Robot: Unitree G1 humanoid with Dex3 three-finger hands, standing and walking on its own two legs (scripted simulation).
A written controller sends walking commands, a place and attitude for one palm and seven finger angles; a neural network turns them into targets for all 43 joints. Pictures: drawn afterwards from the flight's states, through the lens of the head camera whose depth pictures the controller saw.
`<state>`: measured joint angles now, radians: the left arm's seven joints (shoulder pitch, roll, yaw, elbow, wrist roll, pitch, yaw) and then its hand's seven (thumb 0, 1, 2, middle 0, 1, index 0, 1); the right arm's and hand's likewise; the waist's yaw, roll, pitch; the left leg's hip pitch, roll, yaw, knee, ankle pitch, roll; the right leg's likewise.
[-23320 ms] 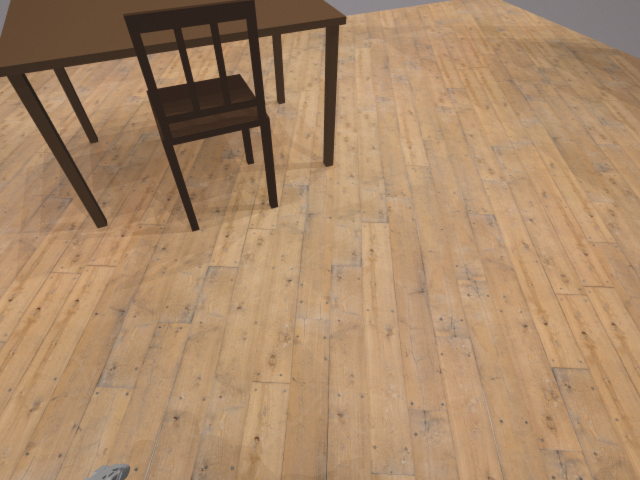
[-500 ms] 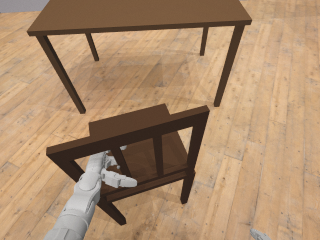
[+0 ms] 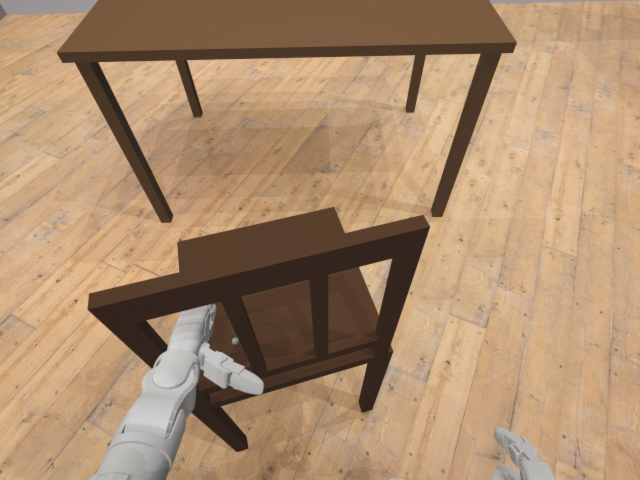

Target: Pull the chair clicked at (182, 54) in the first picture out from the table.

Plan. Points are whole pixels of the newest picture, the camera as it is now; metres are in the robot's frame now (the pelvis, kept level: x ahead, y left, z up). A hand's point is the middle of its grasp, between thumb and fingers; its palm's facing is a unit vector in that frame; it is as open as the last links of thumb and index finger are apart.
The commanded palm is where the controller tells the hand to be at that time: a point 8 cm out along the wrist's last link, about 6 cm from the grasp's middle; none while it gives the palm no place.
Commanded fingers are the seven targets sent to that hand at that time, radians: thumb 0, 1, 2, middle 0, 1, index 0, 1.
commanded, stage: draw the fingers out of the gap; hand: left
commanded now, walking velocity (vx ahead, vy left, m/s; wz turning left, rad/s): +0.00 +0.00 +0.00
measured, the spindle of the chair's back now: (247, 337) +0.32 +0.11 -0.06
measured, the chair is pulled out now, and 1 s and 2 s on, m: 0.61 0.61 0.61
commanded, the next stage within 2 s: draw the hand back to the body in 0.68 s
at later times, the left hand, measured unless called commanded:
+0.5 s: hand (219, 405) +0.22 +0.13 -0.03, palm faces -0.09 -0.98 -0.17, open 17.5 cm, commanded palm +0.20 +0.18 -0.01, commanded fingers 0.00 -0.55 0.20 0.00 0.00 0.00 0.00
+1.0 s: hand (191, 438) +0.18 +0.14 +0.02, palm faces +0.08 -1.00 -0.03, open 17.4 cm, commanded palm +0.15 +0.20 +0.03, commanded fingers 0.00 -0.55 0.20 0.00 0.00 0.00 0.00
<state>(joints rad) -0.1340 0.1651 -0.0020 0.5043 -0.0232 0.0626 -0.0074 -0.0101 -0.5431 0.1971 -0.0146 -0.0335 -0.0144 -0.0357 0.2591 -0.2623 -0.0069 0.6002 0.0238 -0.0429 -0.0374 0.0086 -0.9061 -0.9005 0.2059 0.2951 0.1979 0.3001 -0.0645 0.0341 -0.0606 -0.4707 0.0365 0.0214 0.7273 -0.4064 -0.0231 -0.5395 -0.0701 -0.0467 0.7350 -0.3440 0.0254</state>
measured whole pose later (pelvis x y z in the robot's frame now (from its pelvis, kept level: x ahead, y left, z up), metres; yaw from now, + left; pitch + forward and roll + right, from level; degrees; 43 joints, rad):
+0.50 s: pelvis +0.00 +0.00 -0.01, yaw +2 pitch +8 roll +0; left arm 0.26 0.20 -0.08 0.10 -0.04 0.10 -0.02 -0.01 -0.54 0.20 -0.01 0.00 0.00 0.00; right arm 0.24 -0.26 0.01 0.53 0.03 -0.10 -0.06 0.01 -0.91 -0.90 0.21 0.30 0.20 0.30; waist -0.04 0.05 -0.08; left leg -0.49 0.04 -0.01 0.80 -0.44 -0.03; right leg -0.54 -0.07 -0.08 0.79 -0.38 0.02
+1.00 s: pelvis -0.02 -0.01 -0.03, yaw +2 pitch +9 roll -1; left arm 0.53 0.16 -0.02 -0.19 -0.17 -0.22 -0.04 -0.01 -0.55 0.20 0.00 0.00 -0.02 -0.01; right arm 0.24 -0.22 -0.01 0.55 0.03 -0.20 -0.06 0.01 -0.90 -0.90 0.21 0.30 0.20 0.30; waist -0.01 0.04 -0.10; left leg -0.64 0.04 -0.04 0.96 -0.49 -0.04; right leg -0.67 -0.08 -0.09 0.94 -0.43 0.01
